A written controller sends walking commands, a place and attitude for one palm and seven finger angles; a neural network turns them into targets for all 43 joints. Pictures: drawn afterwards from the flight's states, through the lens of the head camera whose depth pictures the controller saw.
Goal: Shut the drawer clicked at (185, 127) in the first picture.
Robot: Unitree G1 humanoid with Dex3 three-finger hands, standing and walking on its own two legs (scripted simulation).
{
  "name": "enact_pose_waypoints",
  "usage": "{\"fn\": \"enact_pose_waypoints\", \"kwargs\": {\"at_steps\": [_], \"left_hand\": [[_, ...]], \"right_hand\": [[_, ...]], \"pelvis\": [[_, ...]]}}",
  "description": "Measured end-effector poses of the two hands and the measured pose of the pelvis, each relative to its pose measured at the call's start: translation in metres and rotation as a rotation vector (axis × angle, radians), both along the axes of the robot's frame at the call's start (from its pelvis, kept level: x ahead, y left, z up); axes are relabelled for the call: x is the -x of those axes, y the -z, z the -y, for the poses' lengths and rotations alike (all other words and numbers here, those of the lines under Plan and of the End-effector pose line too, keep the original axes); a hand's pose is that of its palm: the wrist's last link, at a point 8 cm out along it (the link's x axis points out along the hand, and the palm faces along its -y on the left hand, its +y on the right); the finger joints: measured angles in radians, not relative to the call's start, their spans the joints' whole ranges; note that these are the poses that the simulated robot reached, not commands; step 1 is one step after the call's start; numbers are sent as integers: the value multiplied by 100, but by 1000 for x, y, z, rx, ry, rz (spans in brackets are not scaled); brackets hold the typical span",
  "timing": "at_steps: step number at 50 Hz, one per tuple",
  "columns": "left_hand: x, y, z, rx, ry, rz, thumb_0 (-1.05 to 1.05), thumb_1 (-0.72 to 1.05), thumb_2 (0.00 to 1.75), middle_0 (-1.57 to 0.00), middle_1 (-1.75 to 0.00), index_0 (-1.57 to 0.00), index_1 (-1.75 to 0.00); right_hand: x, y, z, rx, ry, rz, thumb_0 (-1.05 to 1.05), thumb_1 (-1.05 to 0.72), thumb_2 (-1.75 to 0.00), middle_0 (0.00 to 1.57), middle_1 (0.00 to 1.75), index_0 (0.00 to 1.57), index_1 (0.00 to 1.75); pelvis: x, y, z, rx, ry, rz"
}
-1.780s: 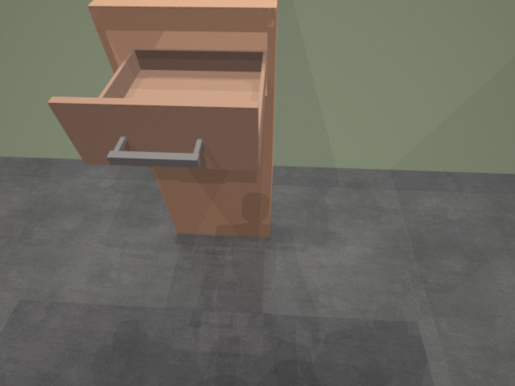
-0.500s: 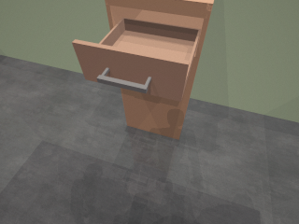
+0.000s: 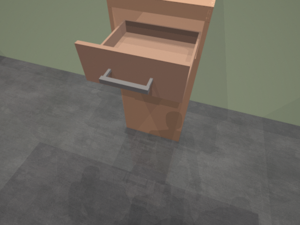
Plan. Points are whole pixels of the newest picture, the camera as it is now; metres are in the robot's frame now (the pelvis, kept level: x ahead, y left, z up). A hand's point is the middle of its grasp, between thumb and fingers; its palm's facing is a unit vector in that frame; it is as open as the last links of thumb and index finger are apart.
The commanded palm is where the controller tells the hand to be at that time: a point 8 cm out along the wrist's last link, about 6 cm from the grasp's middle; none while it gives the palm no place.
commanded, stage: turn to face it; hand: left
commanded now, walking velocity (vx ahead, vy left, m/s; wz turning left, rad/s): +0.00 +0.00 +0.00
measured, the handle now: (126, 80) +0.54 +0.11 +0.07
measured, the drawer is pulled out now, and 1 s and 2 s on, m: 0.30 0.30 0.30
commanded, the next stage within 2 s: take the last steps up to it in 0.66 s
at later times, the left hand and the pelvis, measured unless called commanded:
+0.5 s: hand out of the picture +0.04 +0.20 -0.18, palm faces -0.07 -0.96 -0.26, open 7.4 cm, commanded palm none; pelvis -0.02 +0.00 -0.01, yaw -6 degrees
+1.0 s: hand out of the picture +0.05 +0.17 -0.17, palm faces -0.18 -0.96 -0.21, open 7.4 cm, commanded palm none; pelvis -0.01 -0.01 +0.00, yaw -12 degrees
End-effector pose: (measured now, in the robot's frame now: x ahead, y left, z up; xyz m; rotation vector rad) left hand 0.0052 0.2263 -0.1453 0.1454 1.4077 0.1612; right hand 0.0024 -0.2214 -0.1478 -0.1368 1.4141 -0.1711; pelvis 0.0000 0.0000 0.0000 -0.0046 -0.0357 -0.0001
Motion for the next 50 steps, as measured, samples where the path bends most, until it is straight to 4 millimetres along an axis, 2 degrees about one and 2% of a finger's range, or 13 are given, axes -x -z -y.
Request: {"fn": "enact_pose_waypoints", "kwargs": {"at_steps": [9, 14, 25, 32, 36, 40, 42, 44, 50], "left_hand": [[4, 2, -4, 2, 4, -13, 1, 91, 90, -20, -30, -20, -30], [0, 5, -11, -5, 26, -21, 1, 91, 90, -20, -30, -20, -30], [-34, -1, -22, -63, 107, 57, 1, 91, 90, -20, -30, -20, -30], [-57, 5, -27, -51, 152, 86, 1, 91, 90, -20, -30, -20, -30], [-73, -1, -20, -43, 177, 112, 1, 91, 90, -20, -30, -20, -30], [-83, -7, -6, -41, 208, 159, 1, 91, 90, -19, -30, -20, -30], [-82, -2, -1, -53, 228, 175, 1, 91, 90, -20, -30, -20, -30], [-75, -3, 4, -48, 238, 148, 1, 91, 90, -20, -30, -20, -30], [-52, -3, 9, -10, 224, 58, 1, 91, 90, -20, -30, -20, -30]], "right_hand": [[3, 0, 0, 11, 17, 2, 0, -91, -90, 20, 30, 20, 30], [5, 2, 4, 30, 52, 21, 0, -91, -90, 20, 30, 20, 30], [6, 8, 30, 59, 88, 62, 0, -91, -90, 20, 30, 20, 30], [-4, -3, 31, 106, 105, 147, 0, -91, -90, 20, 30, 20, 29], [2, -7, 30, 95, 98, 149, 0, -91, -90, 20, 30, 20, 30], [11, 1, 36, 68, 108, 129, 0, -91, -90, 21, 30, 20, 30], [14, 10, 42, 54, 130, 126, 0, -91, -90, 21, 30, 20, 30], [16, 11, 46, 47, 139, 115, 0, -91, -90, 21, 30, 20, 30], [11, -8, 47, 59, 162, 121, 0, -91, -90, 20, 30, 20, 29]], "pelvis": [[3, 2, -2, 4, 19, -2], [8, 6, -4, 5, 53, -8], [21, 12, 2, -4, 96, -30], [22, 12, -7, -8, 148, -25], [27, 8, -3, -7, 171, -27], [31, 9, 7, 2, 186, -37], [32, 17, 14, -23, 198, -47], [31, 15, 14, -4, 196, -39], [15, 3, 12, -10, 214, -29]]}}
